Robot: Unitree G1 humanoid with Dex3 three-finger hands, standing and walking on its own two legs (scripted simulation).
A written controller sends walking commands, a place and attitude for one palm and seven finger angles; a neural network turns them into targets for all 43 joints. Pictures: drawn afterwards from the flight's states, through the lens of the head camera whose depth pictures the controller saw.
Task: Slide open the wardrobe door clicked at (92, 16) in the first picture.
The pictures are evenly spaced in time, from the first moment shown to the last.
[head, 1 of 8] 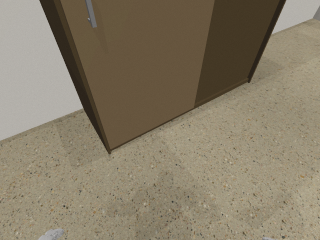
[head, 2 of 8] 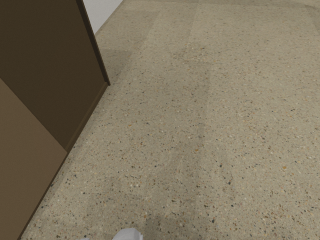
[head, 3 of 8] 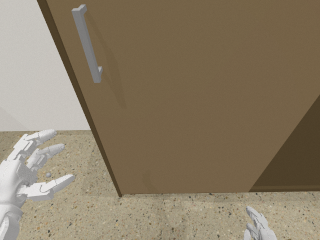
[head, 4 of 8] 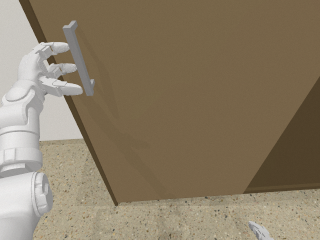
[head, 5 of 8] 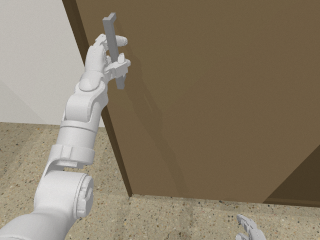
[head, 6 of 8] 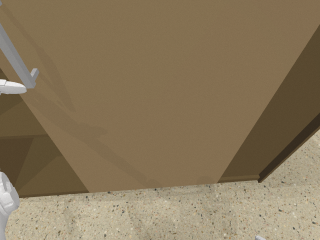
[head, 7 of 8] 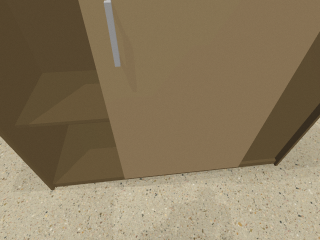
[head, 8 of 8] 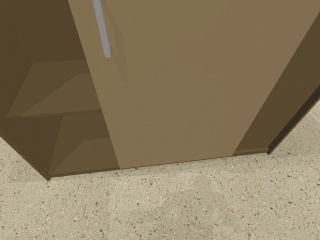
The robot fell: no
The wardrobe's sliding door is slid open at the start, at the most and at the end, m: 0.00 0.46 0.46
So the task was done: yes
